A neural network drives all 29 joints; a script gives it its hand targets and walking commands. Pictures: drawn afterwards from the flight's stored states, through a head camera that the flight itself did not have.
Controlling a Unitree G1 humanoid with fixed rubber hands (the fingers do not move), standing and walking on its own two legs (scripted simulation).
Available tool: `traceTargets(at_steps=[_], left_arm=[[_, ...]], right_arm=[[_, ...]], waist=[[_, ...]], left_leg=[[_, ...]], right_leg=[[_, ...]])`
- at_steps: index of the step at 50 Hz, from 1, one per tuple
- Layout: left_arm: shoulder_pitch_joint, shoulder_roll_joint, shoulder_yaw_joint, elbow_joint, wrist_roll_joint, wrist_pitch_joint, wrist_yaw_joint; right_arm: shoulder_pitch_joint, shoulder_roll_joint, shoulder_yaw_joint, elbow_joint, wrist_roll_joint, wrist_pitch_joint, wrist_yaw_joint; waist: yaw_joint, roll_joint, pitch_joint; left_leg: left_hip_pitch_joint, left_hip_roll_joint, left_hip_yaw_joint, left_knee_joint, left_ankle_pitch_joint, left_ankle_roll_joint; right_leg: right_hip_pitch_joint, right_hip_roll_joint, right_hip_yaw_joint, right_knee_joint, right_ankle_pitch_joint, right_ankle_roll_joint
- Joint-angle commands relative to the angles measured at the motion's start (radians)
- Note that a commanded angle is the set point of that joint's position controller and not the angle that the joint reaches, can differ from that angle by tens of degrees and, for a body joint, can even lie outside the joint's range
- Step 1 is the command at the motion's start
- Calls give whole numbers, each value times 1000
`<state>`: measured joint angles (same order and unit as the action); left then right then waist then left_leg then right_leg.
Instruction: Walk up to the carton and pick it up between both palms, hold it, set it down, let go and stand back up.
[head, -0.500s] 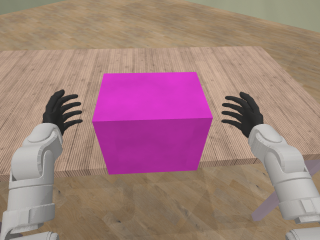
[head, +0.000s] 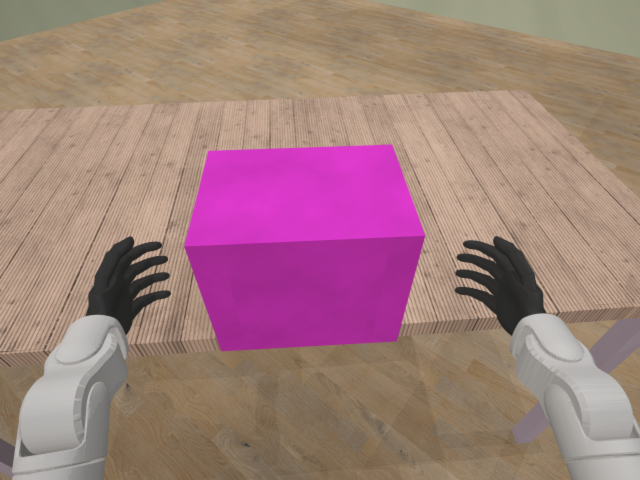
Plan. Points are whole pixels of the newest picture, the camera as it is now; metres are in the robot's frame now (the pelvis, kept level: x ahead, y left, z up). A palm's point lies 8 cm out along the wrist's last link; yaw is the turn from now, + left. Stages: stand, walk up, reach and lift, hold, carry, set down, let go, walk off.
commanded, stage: set down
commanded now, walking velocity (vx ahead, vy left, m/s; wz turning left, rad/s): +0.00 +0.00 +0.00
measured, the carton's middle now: (305, 249) +0.40 +0.06 +0.08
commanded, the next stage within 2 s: let go in 1.52 s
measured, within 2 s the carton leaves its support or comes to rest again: neither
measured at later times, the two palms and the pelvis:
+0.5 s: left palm (121, 388) +0.21 +0.25 +0.07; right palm (528, 394) +0.22 -0.19 +0.06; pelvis +0.02 +0.00 +0.00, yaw -1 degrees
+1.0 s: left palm (139, 444) +0.18 +0.24 -0.01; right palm (524, 452) +0.18 -0.20 -0.02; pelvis +0.02 +0.01 +0.00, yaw +0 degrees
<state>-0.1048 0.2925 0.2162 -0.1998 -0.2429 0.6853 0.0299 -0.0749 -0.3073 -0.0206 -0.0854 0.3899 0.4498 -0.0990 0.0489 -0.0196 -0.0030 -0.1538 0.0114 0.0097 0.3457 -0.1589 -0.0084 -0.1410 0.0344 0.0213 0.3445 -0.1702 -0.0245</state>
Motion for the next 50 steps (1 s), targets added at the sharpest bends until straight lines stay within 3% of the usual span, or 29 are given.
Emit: traceTargets(at_steps=[1, 2, 4, 5, 6, 8, 10, 12, 14, 16, 19, 23, 28, 36, 37, 38, 39, 41, 44, 45, 46, 47, 48, 50], left_arm=[[-210, 169, 67, -293, 12, -96, 3], [-248, 192, 55, -296, -7, -105, 6], [-156, 169, 46, -301, -19, -118, 8], [-211, 188, 48, -288, -30, -130, 6], [-21, 137, 49, -286, -11, -138, 2], [-134, 179, 22, -307, -36, -166, 0], [-20, 143, 14, -294, -27, -176, -1], [-7, 148, 3, -327, -32, -203, 0], [139, 136, 15, -342, -15, -231, -8], [109, 149, 7, -331, -29, -263, -9], [283, 124, -4, -347, 3, -308, -17], [309, 140, -39, -334, -6, -385, -3], [383, 143, -81, -270, -11, -466, 7], [403, 136, -132, -139, 13, -559, 10], [406, 144, -122, -125, 20, -568, 11], [425, 128, -137, -88, 39, -571, 10], [403, 133, -128, -114, 31, -586, 14], [429, 103, -150, -13, 49, -597, 3], [395, 117, -155, 9, 49, -635, 8], [379, 118, -154, -13, 48, -648, 12], [422, 90, -177, 85, 68, -636, 8], [415, 108, -158, 53, 70, -648, 10], [430, 82, -181, 141, 89, -641, 3], [383, 100, -168, 98, 92, -653, 6]], right_arm=[[-208, -120, -64, -297, -8, -86, 2], [-249, -126, -72, -328, -14, -87, 1], [-159, -123, -52, -354, -12, -98, 6], [-207, -130, -84, -373, -29, -101, 4], [-11, -96, -42, -347, -34, -112, 5], [-106, -126, -90, -393, -59, -128, 1], [12, -93, -68, -355, -46, -127, 7], [30, -96, -77, -403, -65, -146, 11], [172, -77, -46, -430, -63, -171, 14], [156, -83, -53, -450, -72, -187, 13], [345, -60, -25, -448, -83, -222, 19], [384, -56, -36, -455, -122, -266, 32], [470, -51, -37, -428, -143, -318, 51], [493, -13, -44, -241, -199, -406, 78], [489, -16, -36, -236, -191, -418, 80], [512, -9, -28, -170, -204, -424, 82], [493, -12, -47, -185, -202, -444, 85], [498, -11, -38, -85, -215, -466, 94], [464, -4, -35, -68, -238, -512, 99], [460, -4, -43, -62, -227, -522, 99], [479, -9, -32, 26, -250, -517, 103], [469, 1, -30, 7, -244, -531, 104], [484, 14, -28, 97, -264, -532, 103], [438, 16, -37, 81, -267, -557, 108]], waist=[[12, 56, -243], [8, 49, -267], [10, 52, -248], [5, 35, -233], [13, 11, -189], [-6, 45, -209], [2, 56, -129], [11, 58, -173], [19, 14, -166], [15, 20, -170], [21, 26, -115], [35, 33, -85], [35, 38, -64], [25, 37, -67], [36, 40, -68], [21, 47, -52], [17, 53, -66], [17, 51, -34], [6, 24, -62], [3, 40, -80], [-4, 36, -34], [8, 32, -73], [-11, 31, -13], [3, 35, -54]], left_leg=[[74, -23, 30, -38, 166, -26], [64, -23, 28, -34, 183, -28], [106, -18, 22, -33, 207, -34], [88, -18, 29, -36, 177, -34], [109, -18, 21, -41, 202, -28], [81, -12, 25, -41, 145, -41], [117, -11, 23, -54, 143, -35], [112, -7, 24, -52, 173, -35], [154, -12, 24, -38, 267, -31], [157, -17, 26, -32, 285, -35], [204, -23, 27, -35, 332, -36], [173, -19, 26, -42, 277, -36], [173, -7, 20, -33, 278, -31], [159, 2, 13, -26, 278, -24], [156, 0, 17, -25, 275, -27], [167, -3, 15, -16, 301, -27], [169, 3, 13, -15, 309, -32], [165, -3, 16, -13, 304, -37], [162, -7, 19, -4, 305, -27], [158, -6, 14, -7, 291, -30], [152, 2, 10, -17, 254, -29], [164, 2, 14, -13, 264, -24], [157, 1, 12, -12, 244, -20], [163, 0, 19, -17, 241, -21]], right_leg=[[112, -26, 43, -54, 95, 1], [97, -27, 41, -51, 105, 3], [90, -20, 34, -55, 110, 0], [61, -18, 33, -68, 71, 3], [96, -21, 38, -66, 115, 1], [50, -22, 33, -65, 43, -4], [17, -20, 32, -82, 23, -14], [29, -21, 35, -83, 38, -10], [68, -17, 40, -85, 131, -7], [37, -22, 40, -93, 124, -4], [43, -22, 45, -114, 161, -6], [-15, -26, 37, -115, 77, -5], [-26, -34, 39, -112, 77, -5], [-29, -36, 29, -102, 62, -3], [-22, -36, 29, -100, 66, -2], [-33, -33, 26, -103, 85, -4], [-26, -28, 20, -103, 84, -5], [-51, -27, 11, -108, 68, -8], [-20, -26, 5, -102, 119, -5], [-13, -27, 5, -99, 103, -7], [-34, -28, 6, -103, 69, -17], [-12, -34, 10, -102, 80, -13], [-47, -36, 12, -108, 72, -16], [-30, -30, 5, -105, 67, -13]])
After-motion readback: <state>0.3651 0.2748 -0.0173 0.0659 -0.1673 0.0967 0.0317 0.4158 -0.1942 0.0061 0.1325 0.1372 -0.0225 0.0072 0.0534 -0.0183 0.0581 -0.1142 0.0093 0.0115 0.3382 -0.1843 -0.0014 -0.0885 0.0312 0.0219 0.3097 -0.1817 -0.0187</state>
